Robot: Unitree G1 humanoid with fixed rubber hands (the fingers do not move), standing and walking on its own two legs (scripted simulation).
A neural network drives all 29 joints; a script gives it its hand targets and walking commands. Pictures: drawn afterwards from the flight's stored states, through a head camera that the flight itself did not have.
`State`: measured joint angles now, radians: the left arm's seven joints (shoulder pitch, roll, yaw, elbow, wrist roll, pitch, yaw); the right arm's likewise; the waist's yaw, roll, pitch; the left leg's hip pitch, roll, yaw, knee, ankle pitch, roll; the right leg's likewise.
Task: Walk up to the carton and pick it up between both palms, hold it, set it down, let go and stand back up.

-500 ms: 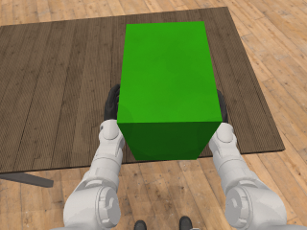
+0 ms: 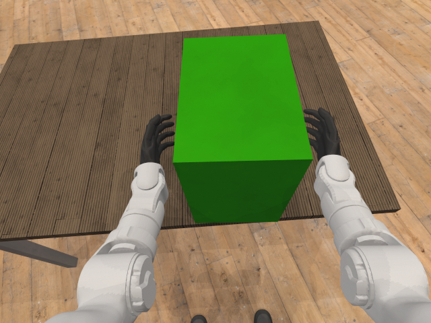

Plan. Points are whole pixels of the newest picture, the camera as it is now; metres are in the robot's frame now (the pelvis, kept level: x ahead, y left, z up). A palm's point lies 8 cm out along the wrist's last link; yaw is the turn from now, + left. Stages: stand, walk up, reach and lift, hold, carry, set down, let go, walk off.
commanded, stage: set down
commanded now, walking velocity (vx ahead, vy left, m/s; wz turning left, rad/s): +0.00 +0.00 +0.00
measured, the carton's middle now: (235, 138) +0.48 -0.02 -0.01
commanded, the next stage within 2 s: none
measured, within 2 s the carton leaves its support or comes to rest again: neither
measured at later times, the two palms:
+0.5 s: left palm (144, 194) +0.35 +0.16 +0.00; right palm (341, 179) +0.36 -0.21 +0.01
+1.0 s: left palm (133, 235) +0.28 +0.18 -0.03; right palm (349, 224) +0.29 -0.21 -0.02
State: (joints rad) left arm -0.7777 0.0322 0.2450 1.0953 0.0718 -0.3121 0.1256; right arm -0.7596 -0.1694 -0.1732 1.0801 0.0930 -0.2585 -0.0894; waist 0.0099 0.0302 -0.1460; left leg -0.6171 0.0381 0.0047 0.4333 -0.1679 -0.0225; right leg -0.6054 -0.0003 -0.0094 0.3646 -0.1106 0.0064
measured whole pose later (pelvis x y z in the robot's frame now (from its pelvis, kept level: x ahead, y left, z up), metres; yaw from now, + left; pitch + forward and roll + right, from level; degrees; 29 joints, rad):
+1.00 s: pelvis -0.01 +0.00 +0.01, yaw +0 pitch +9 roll -1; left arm -0.30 0.05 0.11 0.96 -0.03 -0.40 0.09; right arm -0.33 -0.18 -0.06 1.08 0.22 -0.47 -0.03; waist 0.01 -0.01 -0.08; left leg -0.40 0.04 0.00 0.44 -0.18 -0.02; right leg -0.39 0.00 -0.01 0.37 -0.13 0.01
